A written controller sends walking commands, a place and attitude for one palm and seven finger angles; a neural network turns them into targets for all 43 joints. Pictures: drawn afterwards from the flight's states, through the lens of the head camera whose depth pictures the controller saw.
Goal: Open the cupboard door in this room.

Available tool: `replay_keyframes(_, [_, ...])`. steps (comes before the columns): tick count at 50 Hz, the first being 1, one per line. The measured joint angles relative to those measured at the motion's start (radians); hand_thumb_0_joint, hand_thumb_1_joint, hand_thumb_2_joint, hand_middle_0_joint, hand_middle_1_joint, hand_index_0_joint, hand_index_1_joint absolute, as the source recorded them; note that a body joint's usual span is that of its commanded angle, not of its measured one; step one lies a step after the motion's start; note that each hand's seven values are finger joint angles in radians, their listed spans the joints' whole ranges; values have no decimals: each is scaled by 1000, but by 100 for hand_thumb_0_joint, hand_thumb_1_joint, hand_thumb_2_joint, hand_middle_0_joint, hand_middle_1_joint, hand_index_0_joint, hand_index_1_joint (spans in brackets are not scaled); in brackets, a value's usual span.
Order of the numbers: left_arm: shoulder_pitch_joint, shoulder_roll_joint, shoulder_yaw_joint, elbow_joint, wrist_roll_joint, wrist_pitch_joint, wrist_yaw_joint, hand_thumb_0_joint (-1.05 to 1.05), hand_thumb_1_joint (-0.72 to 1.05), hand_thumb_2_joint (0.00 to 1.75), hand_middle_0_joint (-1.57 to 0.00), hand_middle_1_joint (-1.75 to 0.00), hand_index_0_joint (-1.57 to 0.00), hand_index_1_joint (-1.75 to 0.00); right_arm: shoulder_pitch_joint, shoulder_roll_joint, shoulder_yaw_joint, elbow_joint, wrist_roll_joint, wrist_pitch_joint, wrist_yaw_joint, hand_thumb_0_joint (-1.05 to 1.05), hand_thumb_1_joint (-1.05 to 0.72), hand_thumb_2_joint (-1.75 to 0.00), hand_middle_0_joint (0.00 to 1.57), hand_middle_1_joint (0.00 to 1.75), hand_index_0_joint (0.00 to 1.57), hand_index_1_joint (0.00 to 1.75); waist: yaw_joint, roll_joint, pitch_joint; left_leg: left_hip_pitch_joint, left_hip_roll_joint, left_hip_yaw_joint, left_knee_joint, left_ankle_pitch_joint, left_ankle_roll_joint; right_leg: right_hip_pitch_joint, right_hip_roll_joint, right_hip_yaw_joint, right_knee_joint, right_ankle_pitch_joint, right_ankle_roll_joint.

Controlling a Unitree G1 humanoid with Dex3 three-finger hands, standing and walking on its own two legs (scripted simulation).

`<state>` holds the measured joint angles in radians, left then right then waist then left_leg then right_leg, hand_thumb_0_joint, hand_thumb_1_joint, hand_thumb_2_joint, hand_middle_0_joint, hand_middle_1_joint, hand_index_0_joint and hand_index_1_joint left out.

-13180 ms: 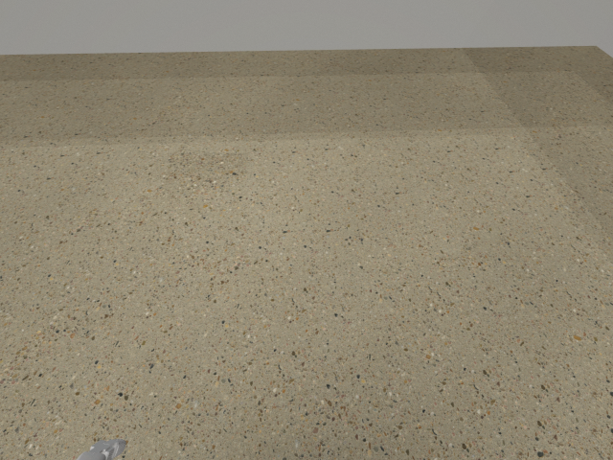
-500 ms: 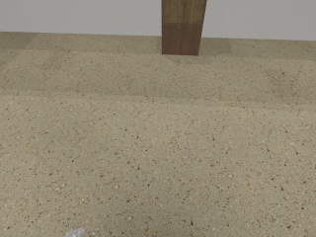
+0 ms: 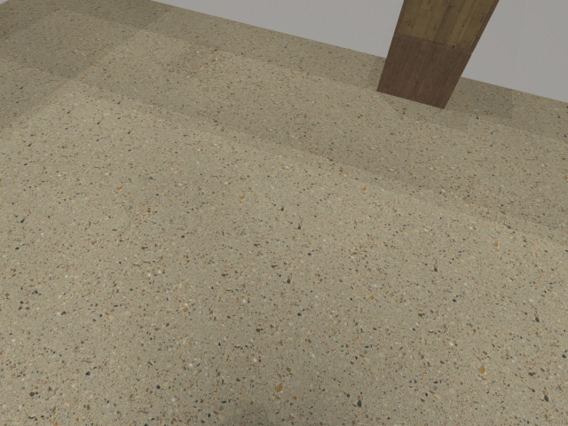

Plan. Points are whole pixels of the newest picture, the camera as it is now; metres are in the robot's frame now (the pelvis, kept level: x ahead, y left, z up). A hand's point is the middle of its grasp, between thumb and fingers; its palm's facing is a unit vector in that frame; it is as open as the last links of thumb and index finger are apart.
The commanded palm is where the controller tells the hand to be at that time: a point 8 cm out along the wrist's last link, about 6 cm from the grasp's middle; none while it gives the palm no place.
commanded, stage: turn or walk to find it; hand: left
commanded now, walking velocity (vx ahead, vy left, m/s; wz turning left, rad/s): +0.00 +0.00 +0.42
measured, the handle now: out of the picture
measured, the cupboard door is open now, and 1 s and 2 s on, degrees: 0 0 0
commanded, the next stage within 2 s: stand and wait in 0.24 s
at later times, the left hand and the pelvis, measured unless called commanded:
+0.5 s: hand out of the picture +0.06 +0.17 -0.14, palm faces +0.13 -0.95 -0.27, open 7.4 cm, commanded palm none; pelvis +0.01 -0.03 +0.01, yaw +8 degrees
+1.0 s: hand out of the picture -0.08 +0.18 -0.17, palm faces +0.29 -0.94 -0.20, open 7.4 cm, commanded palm none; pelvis -0.03 +0.00 +0.01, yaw +14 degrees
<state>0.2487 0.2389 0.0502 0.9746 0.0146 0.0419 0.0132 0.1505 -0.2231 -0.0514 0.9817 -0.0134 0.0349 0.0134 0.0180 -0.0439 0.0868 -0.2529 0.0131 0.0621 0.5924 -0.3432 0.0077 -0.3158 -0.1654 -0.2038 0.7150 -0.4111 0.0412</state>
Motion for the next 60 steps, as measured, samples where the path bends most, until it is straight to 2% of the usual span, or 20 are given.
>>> replay_keyframes(2, [-3, 18, 5, 16, 0, 24, 5, 1, 90, 90, -21, -30, -20, -30, -9, 14, 7, -10, -2, -13, -6, 1, -91, -89, 20, 30, 19, 29, 3, -9, -4, 1, -4, -6, 4, -8, 16, -58, 26, 72, 154, -93, 14])
replay_keyframes(4, [-12, 26, 8, 27, -2, 33, 3, 1, 90, 90, -20, -30, -20, -30, -10, 22, 12, -17, -4, -17, -14, 1, -91, -89, 20, 30, 20, 29, 1, -2, -11, 17, -4, -22, -31, 11, 19, -103, 51, 112, 276, -79, 24])
replay_keyframes(8, [-32, 32, 8, 15, -4, 23, -5, 1, 90, 90, -20, -30, -20, -30, -8, 31, 21, -19, -3, -21, -19, 1, -91, -89, 20, 30, 20, 30, 2, 9, -19, 50, -14, -49, -108, 59, 23, -140, 68, 147, 339, -18, 39])
replay_keyframes(15, [-83, 9, -3, -25, -7, 15, -4, 1, 90, 90, -20, -30, -19, -30, 14, 32, 15, -20, -7, -15, -15, 1, -91, -89, 20, 30, 20, 30, -18, 30, -22, 55, -37, -91, -131, 81, 14, -105, 90, 167, 193, -20, 47])
replay_keyframes(18, [-97, -10, -12, -34, -9, 4, -3, 1, 90, 90, -20, -30, -19, -30, 26, 26, 9, -10, -10, -9, -18, 1, -91, -89, 21, 30, 20, 30, -29, 47, -24, 44, -43, -105, -108, 70, 1, -46, 108, 157, 49, 2, 35])
replay_keyframes(20, [-91, -20, -21, -37, -8, -14, -3, 1, 90, 90, -20, -30, -20, -30, 38, 22, 7, 1, -7, -7, -19, 1, -91, -89, 20, 30, 20, 30, -30, 53, -33, 30, -49, -107, -72, 50, -13, 21, 115, 144, -108, 104, 26])
replay_keyframes(22, [-87, -44, -31, -26, -1, -33, 1, 1, 90, 90, -20, -30, -20, -30, 44, 8, 1, 16, 1, -3, -20, 1, -91, -89, 20, 30, 20, 30, -34, 88, -31, 3, -37, -120, 6, -21, -23, 36, 133, 124, -127, 127, -44])
replay_keyframes(24, [-74, -63, -42, -20, 0, -42, -2, 0, 90, 90, -20, -30, -20, -30, 53, 2, -3, 28, 1, 12, -23, 1, -91, -89, 20, 30, 20, 30, -37, 100, -35, -39, -42, -127, 129, -123, -22, 45, 131, 109, -128, 112, -77])
replay_keyframes(27, [-55, -85, -48, -4, -1, -42, -2, 0, 90, 90, -20, -30, -20, -30, 60, -2, -5, 52, 0, 20, -21, 1, -91, -89, 20, 30, 20, 29, -32, 102, -32, -87, -32, -116, 286, -119, -24, 74, 130, 100, -178, 132, -88])
replay_keyframes(32, [-34, -87, -36, 25, 0, -38, 3, 0, 92, 90, -21, -30, -20, -30, 80, 5, -6, 80, 1, 23, -18, 1, -91, -89, 20, 30, 19, 29, -28, 93, -28, -99, 5, -103, 339, -84, -42, 94, 133, 75, -231, 162, -94])
replay_keyframes(40, [-14, -61, -19, 49, 8, -37, 5, 0, 91, 90, -21, -30, -20, -30, 66, 19, 4, 99, 8, 25, -19, 1, -91, -89, 20, 30, 19, 29, 0, 50, -11, -36, 10, -54, 176, -128, -50, 77, 101, 28, -219, 169, -79])
replay_keyframes(43, [0, -46, -16, 71, 4, -30, 9, 0, 91, 90, -21, -30, -20, -30, 48, 24, 11, 92, 8, 8, -22, 1, -91, -89, 20, 30, 19, 29, 7, 37, -17, 29, 9, -31, 3, -25, -43, 60, 90, 16, -185, 160, -60])
replay_keyframes(44, [6, -42, -15, 79, 0, -25, 10, 0, 90, 90, -21, -30, -20, -30, 45, 25, 13, 89, 7, -3, -23, 1, -91, -89, 20, 30, 19, 29, 6, 35, -23, 51, 10, -31, -56, 22, -30, 49, 88, 12, -163, 151, -52])
replay_keyframes(47, [19, -23, -17, 109, -5, 4, 12, 1, 90, 90, -21, -30, -20, -30, 33, 53, 24, 89, 0, -18, -28, 1, -91, -89, 20, 30, 19, 29, 17, -5, -36, 67, -14, -10, -68, 35, 11, 29, 80, 65, -82, 38, -23])
replay_keyframes(51, [24, -28, -28, 134, 0, 14, 6, 1, 91, 90, -20, -30, -20, -30, 21, 67, 34, 93, -3, -30, -45, 1, -92, -89, 20, 30, 20, 29, 12, 4, -56, 93, -22, -14, -138, 72, 30, 11, 92, 124, 31, -25, -9])
replay_keyframes(55, [26, -44, -41, 141, 0, -3, 4, 1, 91, 90, -20, -30, -19, -30, 7, 64, 36, 106, -1, -39, -45, 1, -93, -89, 20, 30, 20, 30, 13, 11, -63, 99, -34, -8, -169, 95, 34, 57, 85, 145, -63, 18, 3])
replay_keyframes(58, [31, -52, -51, 149, -1, -21, 7, 1, 90, 90, -20, -30, -19, -30, 9, 71, 37, 114, 7, -45, -43, 1, -92, -89, 20, 30, 20, 30, 12, 1, -67, 85, -50, 5, -138, 79, 29, 125, 73, 157, -226, 150, 2])
replay_keyframes(60, [26, -73, -58, 166, -2, -27, 11, 0, 91, 90, -20, -30, -19, -30, 11, 61, 28, 122, 12, -45, -47, 0, -93, -89, 20, 30, 20, 30, 5, 30, -61, 90, -37, 1, -128, 72, 25, 140, 85, 151, -238, 153, 0])
